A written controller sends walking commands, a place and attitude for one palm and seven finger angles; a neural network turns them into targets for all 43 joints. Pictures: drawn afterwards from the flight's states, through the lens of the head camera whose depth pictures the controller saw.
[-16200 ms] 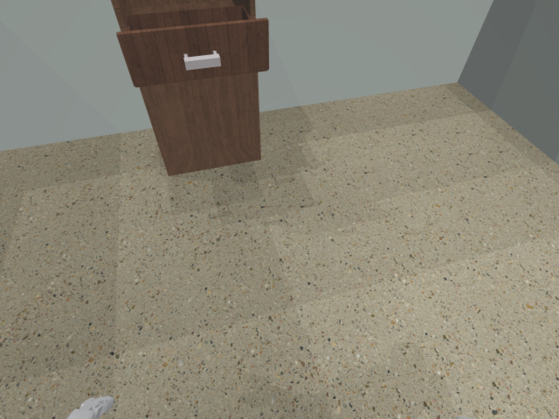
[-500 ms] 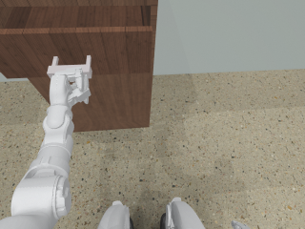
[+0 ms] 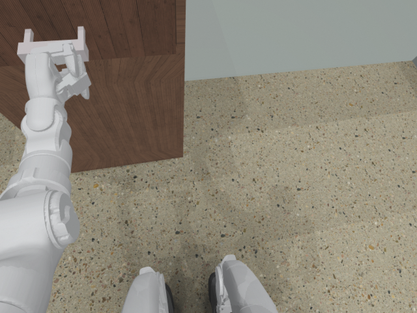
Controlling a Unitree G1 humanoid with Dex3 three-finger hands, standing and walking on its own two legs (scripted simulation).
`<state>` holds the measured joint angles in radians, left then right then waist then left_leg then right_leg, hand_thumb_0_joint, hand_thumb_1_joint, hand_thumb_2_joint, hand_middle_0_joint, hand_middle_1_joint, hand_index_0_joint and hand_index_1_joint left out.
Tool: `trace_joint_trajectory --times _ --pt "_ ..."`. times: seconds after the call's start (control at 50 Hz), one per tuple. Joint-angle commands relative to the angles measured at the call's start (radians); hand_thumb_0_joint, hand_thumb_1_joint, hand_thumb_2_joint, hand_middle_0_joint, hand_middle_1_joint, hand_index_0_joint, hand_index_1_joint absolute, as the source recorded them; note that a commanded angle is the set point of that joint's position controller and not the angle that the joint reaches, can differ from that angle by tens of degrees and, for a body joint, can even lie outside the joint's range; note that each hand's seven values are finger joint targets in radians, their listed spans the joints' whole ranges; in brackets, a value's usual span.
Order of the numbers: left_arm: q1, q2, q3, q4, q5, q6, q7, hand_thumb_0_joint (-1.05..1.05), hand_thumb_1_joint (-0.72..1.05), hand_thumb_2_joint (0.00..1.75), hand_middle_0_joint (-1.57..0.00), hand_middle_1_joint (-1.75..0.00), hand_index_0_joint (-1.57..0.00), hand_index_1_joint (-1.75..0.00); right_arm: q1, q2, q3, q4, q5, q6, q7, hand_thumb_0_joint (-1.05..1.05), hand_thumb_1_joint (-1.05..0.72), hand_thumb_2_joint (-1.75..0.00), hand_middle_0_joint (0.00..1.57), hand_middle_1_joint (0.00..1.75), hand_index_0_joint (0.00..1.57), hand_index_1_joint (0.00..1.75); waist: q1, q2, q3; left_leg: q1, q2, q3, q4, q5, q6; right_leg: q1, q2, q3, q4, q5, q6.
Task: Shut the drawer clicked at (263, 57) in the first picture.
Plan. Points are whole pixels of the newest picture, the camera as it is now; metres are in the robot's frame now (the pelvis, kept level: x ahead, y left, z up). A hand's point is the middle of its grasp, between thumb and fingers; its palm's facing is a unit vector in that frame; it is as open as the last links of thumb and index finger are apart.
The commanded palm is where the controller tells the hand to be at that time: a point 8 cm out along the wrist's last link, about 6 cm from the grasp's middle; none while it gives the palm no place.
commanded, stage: push the drawer shut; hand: left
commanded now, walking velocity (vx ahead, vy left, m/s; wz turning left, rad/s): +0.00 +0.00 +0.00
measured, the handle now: (55, 42) +0.62 +0.22 +0.07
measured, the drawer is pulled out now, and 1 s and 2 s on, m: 0.02 0.00 0.00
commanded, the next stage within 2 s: pull the fist back off the drawer in 0.60 s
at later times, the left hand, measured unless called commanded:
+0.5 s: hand (75, 64) +0.57 +0.18 +0.07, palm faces +0.07 -1.00 -0.03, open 3.1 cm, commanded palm +0.57 +0.21 +0.07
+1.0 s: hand (74, 63) +0.57 +0.18 +0.07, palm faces +0.07 -1.00 -0.04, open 3.2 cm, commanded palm +0.56 +0.20 +0.07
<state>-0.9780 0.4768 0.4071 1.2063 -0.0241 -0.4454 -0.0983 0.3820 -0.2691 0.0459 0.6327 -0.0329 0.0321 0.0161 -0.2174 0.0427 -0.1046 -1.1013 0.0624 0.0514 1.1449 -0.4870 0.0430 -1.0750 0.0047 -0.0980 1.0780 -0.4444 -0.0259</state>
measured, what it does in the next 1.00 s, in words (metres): stands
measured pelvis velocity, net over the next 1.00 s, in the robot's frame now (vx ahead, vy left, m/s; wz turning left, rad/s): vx -0.03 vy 0.01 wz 0.00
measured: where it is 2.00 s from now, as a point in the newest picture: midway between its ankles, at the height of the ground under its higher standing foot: outside the picture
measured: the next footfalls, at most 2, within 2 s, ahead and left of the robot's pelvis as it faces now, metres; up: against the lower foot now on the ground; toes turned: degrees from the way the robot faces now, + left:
none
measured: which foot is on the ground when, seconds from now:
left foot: down 0.00-1.00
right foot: down 0.00-1.00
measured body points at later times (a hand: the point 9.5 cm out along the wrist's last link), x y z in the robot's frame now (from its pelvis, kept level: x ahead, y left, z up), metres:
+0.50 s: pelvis +0.01 +0.01 +0.00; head +0.18 +0.04 +0.41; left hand +0.56 +0.23 +0.07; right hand -0.02 -0.25 -0.11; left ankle +0.02 +0.09 -0.65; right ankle +0.03 -0.11 -0.65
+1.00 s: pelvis -0.03 +0.01 -0.02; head +0.16 +0.04 +0.39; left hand +0.56 +0.23 +0.07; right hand -0.08 -0.25 -0.11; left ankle +0.02 +0.09 -0.65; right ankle +0.03 -0.11 -0.65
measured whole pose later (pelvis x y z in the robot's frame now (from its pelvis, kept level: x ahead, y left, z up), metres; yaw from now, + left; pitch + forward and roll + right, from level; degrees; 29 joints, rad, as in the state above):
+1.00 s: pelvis -0.03 +0.01 -0.02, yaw +0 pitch +29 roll -6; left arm -1.26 0.65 0.37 1.37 0.05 -0.36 -0.09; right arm 0.43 -0.28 0.09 0.64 -0.06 0.01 0.03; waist -0.29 0.05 -0.09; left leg -1.28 0.06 0.00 1.23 -0.46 0.05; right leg -1.22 0.00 -0.15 1.12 -0.41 -0.03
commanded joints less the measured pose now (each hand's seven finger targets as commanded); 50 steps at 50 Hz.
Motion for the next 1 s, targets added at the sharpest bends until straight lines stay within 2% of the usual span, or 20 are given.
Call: trace_joint_trajectory --times 0.0,0.06,0.12,0.14,0.16,0.18,0.24,0.28,0.3,0.34,0.4,0.42,0.5,0.6,0.68,0.7,0.8,0.88,0.9,0.98 --pt "-0.468 0.332 0.080 -0.216 -0.013 -0.063 0.014 0.00 0.90 0.90 -1.40 -1.60 -1.40 -1.60 0.195 -0.184 -0.060 -0.050 -0.008 0.004 -0.007 0.00 -0.90 -0.90 0.20 0.30 0.20 0.30 0.000 0.101 -0.549 0.342 -0.034 -0.100 -0.115 0.357 -0.002 0.288 0.033 0.087 -0.131 0.279 0.012" --pt "-0.484 0.335 0.071 -0.205 -0.005 -0.054 0.007 0.00 0.90 0.90 -1.40 -1.60 -1.40 -1.60 0.205 -0.182 -0.059 -0.050 -0.009 0.014 -0.006 0.00 -0.90 -0.90 0.20 0.30 0.20 0.30 -0.013 0.092 -0.535 0.328 -0.032 -0.099 -0.114 0.363 0.000 0.297 0.035 0.088 -0.135 0.293 0.014" --pt "-0.479 0.329 0.077 -0.244 -0.002 -0.064 0.006 0.00 0.90 0.90 -1.40 -1.60 -1.40 -1.60 0.219 -0.183 -0.065 -0.051 -0.014 0.024 0.001 0.00 -0.90 -0.90 0.20 0.30 0.20 0.30 0.006 0.170 -0.609 0.438 -0.027 -0.114 -0.114 0.467 -0.013 0.266 0.037 0.071 -0.119 0.341 0.006" --pt "-0.494 0.305 0.062 -0.246 -0.006 -0.063 0.005 0.00 0.90 0.90 -1.40 -1.60 -1.40 -1.60 0.220 -0.181 -0.065 -0.046 -0.016 0.027 0.004 0.00 -0.90 -0.90 0.20 0.30 0.20 0.30 -0.007 0.159 -0.605 0.447 -0.024 -0.116 -0.109 0.479 -0.013 0.258 0.039 0.070 -0.121 0.350 0.008" --pt "-0.472 0.329 0.085 -0.215 -0.006 -0.056 0.008 0.00 0.90 0.90 -1.40 -1.60 -1.40 -1.60 0.226 -0.185 -0.065 -0.041 -0.016 0.031 0.005 0.00 -0.90 -0.90 0.20 0.30 0.20 0.30 -0.002 0.148 -0.581 0.433 -0.023 -0.116 -0.109 0.470 -0.014 0.252 0.041 0.067 -0.124 0.338 0.008" --pt "-0.491 0.330 0.083 -0.210 -0.005 -0.055 0.009 0.00 0.90 0.90 -1.40 -1.60 -1.40 -1.60 0.234 -0.187 -0.064 -0.039 -0.018 0.035 0.004 0.00 -0.90 -0.90 0.20 0.30 0.20 0.30 -0.019 0.123 -0.572 0.430 -0.022 -0.121 -0.108 0.475 -0.009 0.248 0.043 0.067 -0.124 0.344 0.009" --pt "-0.546 0.290 0.036 -0.206 0.004 -0.046 0.007 0.00 0.90 0.90 -1.40 -1.60 -1.40 -1.60 0.235 -0.186 -0.064 -0.031 -0.019 0.040 0.006 0.00 -0.90 -0.90 0.20 0.30 0.20 0.30 -0.041 0.139 -0.533 0.426 -0.020 -0.122 -0.110 0.455 -0.010 0.215 0.041 0.063 -0.133 0.322 0.011" --pt "-0.563 0.329 0.065 -0.194 0.011 -0.047 0.013 0.00 0.90 0.90 -1.40 -1.60 -1.40 -1.60 0.245 -0.192 -0.065 -0.027 -0.021 0.044 0.005 0.00 -0.90 -0.90 0.20 0.30 0.20 0.30 -0.044 0.135 -0.534 0.427 -0.019 -0.129 -0.104 0.455 -0.009 0.200 0.043 0.062 -0.129 0.312 0.009" --pt "-0.587 0.329 0.061 -0.195 0.012 -0.047 0.016 0.00 0.90 0.90 -1.40 -1.60 -1.40 -1.60 0.250 -0.193 -0.064 -0.024 -0.022 0.045 0.004 0.00 -0.90 -0.90 0.20 0.30 0.20 0.30 -0.052 0.139 -0.548 0.433 -0.019 -0.132 -0.101 0.464 -0.009 0.195 0.043 0.062 -0.128 0.315 0.010" --pt "-0.626 0.316 0.042 -0.172 0.019 -0.045 0.020 0.00 0.90 0.90 -1.40 -1.60 -1.40 -1.60 0.252 -0.192 -0.061 -0.014 -0.023 0.045 0.005 0.00 -0.90 -0.90 0.20 0.30 0.20 0.30 -0.069 0.135 -0.518 0.427 -0.016 -0.141 -0.098 0.441 -0.010 0.159 0.044 0.056 -0.130 0.282 0.011" --pt "-0.706 0.304 0.021 -0.190 0.029 -0.057 0.030 0.00 0.90 0.90 -1.40 -1.60 -1.40 -1.60 0.257 -0.194 -0.062 -0.003 -0.029 0.042 0.006 0.00 -0.90 -0.90 0.20 0.30 0.20 0.30 -0.083 0.197 -0.544 0.488 -0.012 -0.163 -0.089 0.464 -0.019 0.095 0.043 0.048 -0.121 0.257 0.007" --pt "-0.739 0.284 0.002 -0.196 0.027 -0.057 0.034 0.00 0.90 0.90 -1.40 -1.60 -1.40 -1.60 0.253 -0.192 -0.062 0.001 -0.030 0.040 0.007 0.00 -0.90 -0.90 0.20 0.30 0.20 0.30 -0.098 0.210 -0.549 0.496 -0.013 -0.165 -0.083 0.454 -0.018 0.080 0.043 0.048 -0.124 0.248 0.008" --pt "-0.796 0.326 0.003 -0.139 0.044 -0.045 0.040 0.00 0.90 0.90 -1.40 -1.60 -1.40 -1.60 0.259 -0.202 -0.051 0.010 -0.032 0.033 0.002 0.00 -0.90 -0.90 0.20 0.30 0.20 0.30 -0.124 0.196 -0.518 0.444 -0.013 -0.173 -0.078 0.372 -0.013 0.047 0.045 0.046 -0.123 0.189 0.008" --pt "-0.888 0.350 -0.019 -0.151 0.054 -0.037 0.044 0.00 0.90 0.90 -1.40 -1.60 -1.40 -1.60 0.257 -0.210 -0.041 0.010 -0.032 0.012 -0.006 0.00 -0.90 -0.90 0.20 0.30 0.20 0.30 -0.142 0.257 -0.550 0.439 -0.014 -0.190 -0.078 0.291 -0.013 0.004 0.043 0.045 -0.115 0.131 0.005" --pt "-0.912 0.338 -0.046 -0.112 0.045 -0.015 0.041 0.00 0.90 0.90 -1.40 -1.60 -1.40 -1.60 0.256 -0.213 -0.030 0.015 -0.028 -0.010 -0.011 0.00 -0.90 -0.90 0.20 0.30 0.20 0.30 -0.164 0.248 -0.526 0.384 -0.014 -0.187 -0.080 0.206 -0.002 -0.006 0.043 0.050 -0.122 0.087 0.008" --pt "-0.907 0.364 -0.029 -0.104 0.051 -0.009 0.040 0.00 0.90 0.90 -1.40 -1.60 -1.40 -1.60 0.258 -0.218 -0.027 0.011 -0.030 -0.012 -0.011 0.00 -0.90 -0.90 0.20 0.30 0.20 0.30 -0.155 0.250 -0.527 0.374 -0.014 -0.192 -0.084 0.189 -0.006 -0.004 0.043 0.046 -0.118 0.076 0.006" --pt "-0.897 0.388 -0.012 -0.086 0.053 0.009 0.036 0.00 0.90 0.90 -1.40 -1.60 -1.40 -1.60 0.262 -0.221 -0.023 -0.001 -0.030 -0.023 -0.007 0.00 -0.90 -0.90 0.20 0.30 0.20 0.30 -0.144 0.244 -0.539 0.343 -0.018 -0.196 -0.085 0.145 -0.004 0.005 0.043 0.047 -0.115 0.050 0.003" --pt "-0.878 0.360 -0.023 -0.080 0.052 0.019 0.032 0.00 0.90 0.90 -1.40 -1.60 -1.40 -1.60 0.263 -0.219 -0.026 -0.007 -0.031 -0.030 0.000 0.00 -0.90 -0.90 0.20 0.30 0.20 0.30 -0.139 0.238 -0.529 0.322 -0.018 -0.194 -0.086 0.116 -0.001 0.004 0.041 0.050 -0.118 0.035 0.002" --pt "-0.870 0.386 -0.006 -0.082 0.053 0.021 0.032 0.00 0.90 0.90 -1.40 -1.60 -1.40 -1.60 0.265 -0.224 -0.025 -0.007 -0.032 -0.028 -0.001 0.00 -0.90 -0.90 0.20 0.30 0.20 0.30 -0.132 0.233 -0.528 0.314 -0.015 -0.197 -0.088 0.111 -0.003 0.008 0.041 0.049 -0.115 0.031 0.002" --pt "-0.833 0.370 -0.003 -0.089 0.048 0.026 0.032 0.00 0.90 0.90 -1.40 -1.60 -1.40 -1.60 0.265 -0.222 -0.026 -0.012 -0.031 -0.030 0.004 0.00 -0.90 -0.90 0.20 0.30 0.20 0.30 -0.120 0.221 -0.515 0.311 -0.015 -0.197 -0.100 0.090 -0.001 0.009 0.039 0.047 -0.115 0.020 0.002"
